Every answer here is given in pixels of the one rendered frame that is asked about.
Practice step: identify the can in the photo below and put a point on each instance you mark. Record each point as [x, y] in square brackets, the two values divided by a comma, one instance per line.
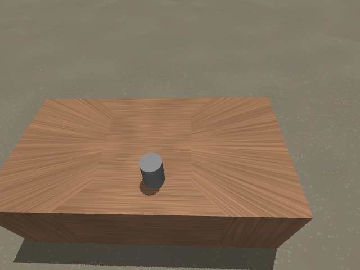
[152, 171]

